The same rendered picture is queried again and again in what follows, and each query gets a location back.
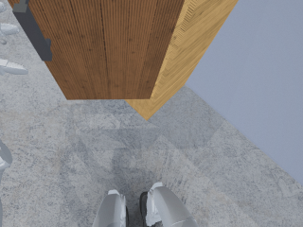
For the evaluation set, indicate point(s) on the robot left hand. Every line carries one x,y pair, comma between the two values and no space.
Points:
5,65

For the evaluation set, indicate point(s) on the left robot shin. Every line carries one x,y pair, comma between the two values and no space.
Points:
122,221

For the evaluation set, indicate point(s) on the robot left upper arm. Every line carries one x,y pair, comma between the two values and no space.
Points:
5,162

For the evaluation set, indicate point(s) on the cupboard door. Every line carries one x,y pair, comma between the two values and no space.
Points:
106,49

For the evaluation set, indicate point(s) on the handle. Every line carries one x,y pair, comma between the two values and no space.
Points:
29,25

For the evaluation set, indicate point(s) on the robot right thigh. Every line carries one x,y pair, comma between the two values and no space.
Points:
170,208

